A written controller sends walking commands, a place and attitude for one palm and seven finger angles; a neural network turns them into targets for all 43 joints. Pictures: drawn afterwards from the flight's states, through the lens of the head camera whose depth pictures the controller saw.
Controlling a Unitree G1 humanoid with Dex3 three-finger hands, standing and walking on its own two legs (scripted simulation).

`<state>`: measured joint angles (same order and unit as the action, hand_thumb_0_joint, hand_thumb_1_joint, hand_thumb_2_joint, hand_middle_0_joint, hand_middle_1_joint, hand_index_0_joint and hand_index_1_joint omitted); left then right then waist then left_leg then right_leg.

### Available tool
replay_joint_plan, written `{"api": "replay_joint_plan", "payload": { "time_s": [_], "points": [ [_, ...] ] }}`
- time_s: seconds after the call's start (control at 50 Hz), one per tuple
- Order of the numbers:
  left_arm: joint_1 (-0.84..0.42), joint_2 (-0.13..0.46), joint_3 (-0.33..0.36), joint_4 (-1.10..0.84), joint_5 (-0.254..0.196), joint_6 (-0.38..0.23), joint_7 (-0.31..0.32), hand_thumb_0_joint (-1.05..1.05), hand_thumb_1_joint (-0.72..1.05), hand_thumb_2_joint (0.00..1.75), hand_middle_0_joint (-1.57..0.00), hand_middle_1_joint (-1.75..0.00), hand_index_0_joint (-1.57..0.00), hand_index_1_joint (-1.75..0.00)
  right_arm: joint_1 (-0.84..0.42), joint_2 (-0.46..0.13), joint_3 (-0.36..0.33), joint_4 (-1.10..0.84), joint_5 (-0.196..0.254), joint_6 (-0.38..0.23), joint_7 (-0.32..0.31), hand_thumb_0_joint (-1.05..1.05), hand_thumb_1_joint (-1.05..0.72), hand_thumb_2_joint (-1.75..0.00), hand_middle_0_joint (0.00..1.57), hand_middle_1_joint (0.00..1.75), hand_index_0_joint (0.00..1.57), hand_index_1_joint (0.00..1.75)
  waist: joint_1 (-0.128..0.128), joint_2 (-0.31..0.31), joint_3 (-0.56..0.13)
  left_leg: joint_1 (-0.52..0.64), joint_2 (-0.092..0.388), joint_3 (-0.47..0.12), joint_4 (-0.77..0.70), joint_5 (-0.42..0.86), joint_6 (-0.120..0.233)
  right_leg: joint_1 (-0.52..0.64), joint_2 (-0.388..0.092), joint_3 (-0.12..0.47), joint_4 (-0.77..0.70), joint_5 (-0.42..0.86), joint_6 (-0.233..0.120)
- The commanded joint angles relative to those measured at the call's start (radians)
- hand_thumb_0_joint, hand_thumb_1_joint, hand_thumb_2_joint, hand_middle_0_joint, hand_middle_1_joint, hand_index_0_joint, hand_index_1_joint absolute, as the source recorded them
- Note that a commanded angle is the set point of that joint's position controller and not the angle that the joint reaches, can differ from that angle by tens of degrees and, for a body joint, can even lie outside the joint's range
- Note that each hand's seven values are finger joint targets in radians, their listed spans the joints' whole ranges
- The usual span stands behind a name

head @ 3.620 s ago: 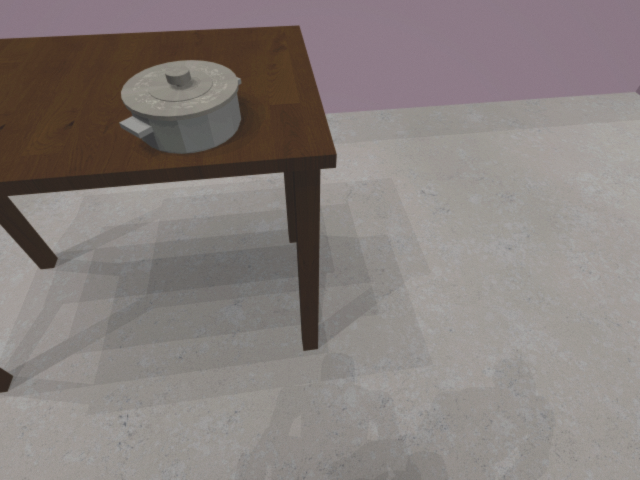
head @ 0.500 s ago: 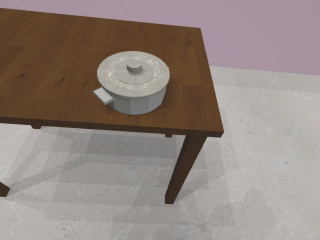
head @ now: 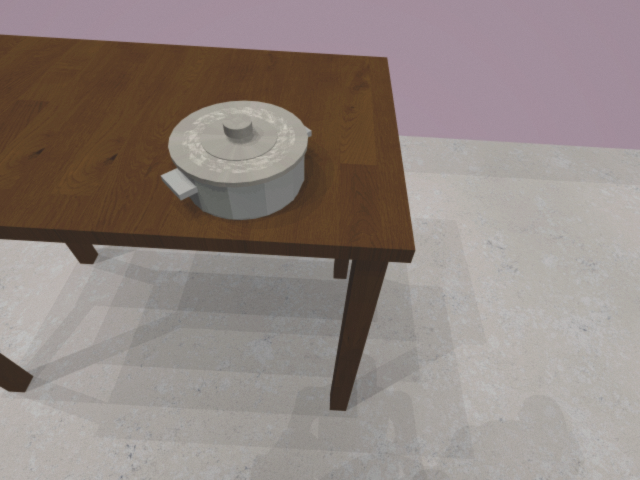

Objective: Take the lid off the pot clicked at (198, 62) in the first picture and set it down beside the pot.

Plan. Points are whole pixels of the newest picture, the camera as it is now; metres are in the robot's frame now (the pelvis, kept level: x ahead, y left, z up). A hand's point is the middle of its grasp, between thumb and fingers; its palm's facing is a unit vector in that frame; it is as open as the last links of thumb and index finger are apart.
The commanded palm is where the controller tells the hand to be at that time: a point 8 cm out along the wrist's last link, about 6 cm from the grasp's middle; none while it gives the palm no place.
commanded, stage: look again from close up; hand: left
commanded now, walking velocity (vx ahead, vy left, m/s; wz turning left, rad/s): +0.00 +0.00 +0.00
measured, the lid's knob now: (237, 125) +0.54 +0.15 +0.15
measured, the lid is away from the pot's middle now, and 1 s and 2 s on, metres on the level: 0.00 0.00 0.00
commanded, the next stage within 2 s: lift the closed hand beside the body in 1.44 s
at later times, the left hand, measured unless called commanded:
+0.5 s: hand out of the picture +0.05 +0.23 -0.18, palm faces +0.00 -0.97 -0.25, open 7.4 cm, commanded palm none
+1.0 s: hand out of the picture +0.08 +0.20 -0.18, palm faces +0.00 -0.98 -0.22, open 7.4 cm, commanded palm none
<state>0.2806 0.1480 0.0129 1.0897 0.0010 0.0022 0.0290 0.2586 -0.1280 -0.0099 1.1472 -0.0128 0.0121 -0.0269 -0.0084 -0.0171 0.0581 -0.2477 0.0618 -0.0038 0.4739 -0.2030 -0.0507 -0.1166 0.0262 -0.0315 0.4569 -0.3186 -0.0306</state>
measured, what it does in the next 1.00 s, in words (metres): stands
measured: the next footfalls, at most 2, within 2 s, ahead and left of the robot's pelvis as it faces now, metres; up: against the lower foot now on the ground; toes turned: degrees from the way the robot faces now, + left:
none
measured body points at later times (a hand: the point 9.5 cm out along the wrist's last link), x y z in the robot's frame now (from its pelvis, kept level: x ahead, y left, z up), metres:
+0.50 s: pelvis +0.02 +0.03 -0.01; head +0.04 +0.03 +0.44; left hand +0.05 +0.28 -0.16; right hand +0.06 -0.20 -0.16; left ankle +0.02 +0.14 -0.74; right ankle -0.04 -0.10 -0.74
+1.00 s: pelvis +0.04 +0.01 -0.01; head +0.07 +0.02 +0.44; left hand +0.08 +0.25 -0.17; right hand +0.09 -0.23 -0.16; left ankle +0.02 +0.14 -0.74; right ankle -0.04 -0.10 -0.74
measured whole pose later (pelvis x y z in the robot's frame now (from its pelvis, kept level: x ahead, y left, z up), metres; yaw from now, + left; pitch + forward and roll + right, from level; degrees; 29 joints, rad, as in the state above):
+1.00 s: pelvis +0.04 +0.01 -0.01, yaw -1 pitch +1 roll +1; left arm 0.25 0.20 0.01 1.01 0.01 0.00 0.04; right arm 0.19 -0.18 0.00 1.05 -0.01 0.00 -0.02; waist 0.00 -0.04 0.04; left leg -0.26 0.03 0.03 0.58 -0.33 -0.02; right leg -0.14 0.00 -0.01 0.55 -0.42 -0.01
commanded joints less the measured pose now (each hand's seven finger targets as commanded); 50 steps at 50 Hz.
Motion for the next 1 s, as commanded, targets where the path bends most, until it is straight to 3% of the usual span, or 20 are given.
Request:
{"api": "replay_joint_plan", "payload": {
  "time_s": [0.0, 0.06, 0.08, 0.1, 0.12, 0.14, 0.16, 0.18, 0.2, 0.26, 0.28, 0.34, 0.38, 0.44, 0.48, 0.52, 0.6, 0.74, 0.88, 0.98],
  "points": [
    [0.058, 0.110, 0.027, -0.027, 0.006, -0.013, 0.009, 0.00, 0.90, 0.90, -0.20, -0.30, -0.20, -0.30, 0.021, -0.106, -0.026, -0.040, 0.005, -0.014, -0.010, 0.00, -0.90, -0.90, 0.20, 0.30, 0.20, 0.30, 0.007, 0.030, -0.008, 0.080, 0.032, -0.026, -0.040, 0.127, 0.040, -0.108, -0.124, 0.115, -0.127, 0.176, -0.007],
    [0.061, 0.107, 0.027, -0.022, 0.008, -0.014, 0.009, 0.00, 0.90, 0.90, -0.20, -0.30, -0.20, -0.30, 0.015, -0.104, -0.026, -0.035, 0.006, -0.014, -0.011, 0.00, -0.90, -0.90, 0.20, 0.30, 0.20, 0.30, 0.009, -0.011, 0.002, 0.081, 0.031, -0.026, -0.049, 0.127, 0.042, -0.104, -0.122, 0.112, -0.133, 0.179, -0.004],
    [0.160, 0.108, 0.019, 0.007, 0.027, -0.048, 0.047, 0.00, 0.90, 0.90, -0.20, -0.30, -0.20, -0.30, -0.071, -0.130, -0.022, -0.114, 0.008, -0.033, -0.001, 0.00, -0.90, -0.90, 0.20, 0.30, 0.20, 0.30, 0.047, -0.016, 0.031, -0.013, 0.018, 0.015, 0.179, 0.088, 0.029, -0.104, -0.192, 0.202, -0.143, 0.642, 0.045],
    [0.097, 0.156, 0.019, -0.047, 0.024, -0.059, 0.042, 0.00, 0.90, 0.90, -0.20, -0.30, -0.20, -0.30, -0.011, -0.065, -0.013, -0.147, 0.004, -0.025, 0.009, 0.00, -0.90, -0.90, 0.20, 0.30, 0.20, 0.30, -0.018, -0.044, -0.029, -0.065, -0.011, 0.005, 0.178, -0.134, 0.047, -0.052, -0.240, 0.192, -0.109, 0.607, -0.008],
    [0.071, 0.147, 0.016, -0.061, 0.023, -0.061, 0.034, 0.00, 0.90, 0.90, -0.20, -0.30, -0.20, -0.30, -0.001, -0.066, -0.017, -0.136, 0.002, -0.023, 0.010, 0.00, -0.90, -0.90, 0.20, 0.30, 0.20, 0.30, -0.016, -0.004, -0.037, -0.044, -0.013, 0.021, 0.167, -0.141, 0.049, -0.072, -0.229, 0.182, -0.097, 0.516, -0.045],
    [0.050, 0.150, 0.015, -0.069, 0.023, -0.061, 0.033, 0.00, 0.90, 0.90, -0.20, -0.30, -0.20, -0.30, 0.029, -0.071, -0.015, -0.135, 0.002, -0.024, 0.014, 0.00, -0.90, -0.90, 0.20, 0.30, 0.20, 0.30, -0.033, -0.040, -0.048, -0.029, -0.010, 0.031, 0.134, -0.101, 0.046, -0.077, -0.209, 0.150, -0.093, 0.432, -0.062],
    [0.031, 0.153, 0.016, -0.084, 0.018, -0.051, 0.028, 0.00, 0.90, 0.90, -0.20, -0.30, -0.20, -0.30, 0.050, -0.084, -0.016, -0.141, -0.002, -0.023, 0.015, 0.00, -0.90, -0.90, 0.20, 0.30, 0.20, 0.30, -0.027, 0.012, -0.082, 0.044, -0.015, 0.030, 0.092, -0.037, 0.048, -0.098, -0.179, 0.134, -0.050, 0.310, -0.062],
    [0.028, 0.135, 0.015, -0.099, 0.015, -0.046, 0.029, 0.00, 0.90, 0.90, -0.20, -0.30, -0.20, -0.30, 0.061, -0.103, -0.019, -0.152, 0.000, -0.027, 0.013, 0.00, -0.90, -0.90, 0.20, 0.30, 0.20, 0.30, -0.035, 0.007, -0.065, 0.043, 0.002, -0.009, 0.074, 0.011, 0.060, -0.140, -0.135, 0.109, -0.031, 0.176, -0.040],
    [0.039, 0.111, 0.011, -0.100, 0.015, -0.043, 0.031, 0.00, 0.90, 0.90, -0.20, -0.30, -0.20, -0.30, 0.065, -0.126, -0.021, -0.150, -0.003, -0.033, 0.011, 0.00, -0.90, -0.90, 0.20, 0.30, 0.20, 0.30, -0.026, -0.003, -0.048, 0.029, 0.034, -0.032, 0.059, 0.059, 0.075, -0.154, -0.105, 0.095, -0.016, 0.128, -0.029],
    [0.072, 0.111, 0.010, -0.097, 0.018, -0.022, 0.025, 0.00, 0.90, 0.90, -0.20, -0.30, -0.20, -0.30, 0.035, -0.155, -0.020, -0.167, -0.001, -0.036, 0.006, 0.00, -0.90, -0.90, 0.20, 0.30, 0.20, 0.30, 0.005, 0.134, 0.004, -0.015, 0.067, -0.092, -0.009, 0.087, 0.103, -0.146, -0.067, 0.053, 0.021, 0.008, -0.012],
    [0.083, 0.109, 0.009, -0.098, 0.018, -0.021, 0.026, 0.00, 0.90, 0.90, -0.20, -0.30, -0.20, -0.30, 0.028, -0.160, -0.022, -0.173, -0.001, -0.034, 0.005, 0.00, -0.90, -0.90, 0.20, 0.30, 0.20, 0.30, 0.009, 0.104, 0.018, -0.031, 0.071, -0.103, -0.012, 0.072, 0.106, -0.151, -0.061, 0.052, 0.017, -0.011, -0.010],
    [0.073, 0.119, 0.008, -0.099, 0.019, -0.019, 0.025, 0.00, 0.90, 0.90, -0.20, -0.30, -0.20, -0.30, 0.023, -0.162, -0.019, -0.179, 0.001, -0.036, 0.005, 0.00, -0.90, -0.90, 0.20, 0.30, 0.20, 0.30, 0.009, 0.016, 0.035, -0.050, 0.050, -0.086, -0.012, 0.046, 0.101, -0.146, -0.073, 0.068, 0.004, 0.014, -0.009],
    [0.061, 0.129, 0.012, -0.110, 0.016, -0.013, 0.021, 0.00, 0.90, 0.90, -0.20, -0.30, -0.20, -0.30, 0.021, -0.171, -0.019, -0.179, -0.001, -0.037, 0.004, 0.00, -0.90, -0.90, 0.20, 0.30, 0.20, 0.30, 0.009, 0.085, 0.014, -0.027, 0.058, -0.100, -0.039, 0.031, 0.103, -0.154, -0.068, 0.050, 0.027, -0.004, -0.004],
    [0.064, 0.141, 0.012, -0.112, 0.016, -0.017, 0.022, 0.00, 0.90, 0.90, -0.20, -0.30, -0.20, -0.30, 0.020, -0.174, -0.018, -0.174, 0.001, -0.042, 0.002, 0.00, -0.90, -0.90, 0.20, 0.30, 0.20, 0.30, 0.013, 0.033, -0.033, 0.004, 0.055, -0.084, -0.009, 0.159, 0.106, -0.120, -0.080, 0.056, 0.029, 0.079, 0.001],
    [0.054, 0.150, 0.014, -0.121, 0.013, -0.015, 0.020, 0.00, 0.90, 0.90, -0.20, -0.30, -0.20, -0.30, 0.017, -0.179, -0.019, -0.173, 0.001, -0.043, 0.000, 0.00, -0.90, -0.90, 0.20, 0.30, 0.20, 0.30, 0.015, 0.066, -0.065, 0.041, 0.060, -0.088, -0.008, 0.212, 0.107, -0.117, -0.080, 0.043, 0.043, 0.093, 0.006],
    [0.053, 0.157, 0.016, -0.120, 0.013, -0.016, 0.022, 0.00, 0.90, 0.90, -0.20, -0.30, -0.20, -0.30, 0.013, -0.177, -0.018, -0.168, 0.002, -0.043, -0.001, 0.00, -0.90, -0.90, 0.20, 0.30, 0.20, 0.30, 0.016, 0.052, -0.073, 0.054, 0.057, -0.069, 0.014, 0.277, 0.104, -0.105, -0.090, 0.054, 0.039, 0.147, 0.006],
    [0.040, 0.177, 0.020, -0.125, 0.013, -0.018, 0.020, 0.00, 0.90, 0.90, -0.20, -0.30, -0.20, -0.30, -0.003, -0.171, -0.019, -0.163, 0.004, -0.040, -0.001, 0.00, -0.90, -0.90, 0.20, 0.30, 0.20, 0.30, 0.015, 0.001, -0.071, 0.052, 0.037, -0.041, 0.045, 0.266, 0.089, -0.094, -0.110, 0.076, 0.028, 0.255, 0.002],
    [0.036, 0.196, 0.024, -0.128, 0.013, -0.019, 0.021, 0.00, 0.90, 0.90, -0.20, -0.30, -0.20, -0.30, -0.017, -0.165, -0.019, -0.151, 0.006, -0.036, -0.002, 0.00, -0.90, -0.90, 0.20, 0.30, 0.20, 0.30, 0.014, -0.011, -0.085, 0.048, 0.021, -0.014, 0.070, 0.259, 0.075, -0.058, -0.132, 0.094, 0.027, 0.387, -0.006],
    [0.021, 0.191, 0.027, -0.132, 0.012, -0.014, 0.018, 0.00, 0.90, 0.90, -0.20, -0.30, -0.20, -0.30, -0.033, -0.171, -0.020, -0.146, 0.005, -0.032, -0.004, 0.00, -0.90, -0.90, 0.20, 0.30, 0.20, 0.30, 0.012, 0.026, -0.057, 0.070, 0.030, -0.022, 0.055, 0.260, 0.075, -0.090, -0.119, 0.086, 0.015, 0.320, -0.003],
    [0.026, 0.191, 0.030, -0.130, 0.012, -0.016, 0.017, 0.00, 0.90, 0.90, -0.20, -0.30, -0.20, -0.30, -0.039, -0.175, -0.023, -0.145, 0.007, -0.033, -0.006, 0.00, -0.90, -0.90, 0.20, 0.30, 0.20, 0.30, 0.014, 0.022, -0.080, 0.083, 0.032, -0.017, 0.066, 0.300, 0.073, -0.065, -0.122, 0.087, 0.014, 0.378, -0.002]
  ]
}}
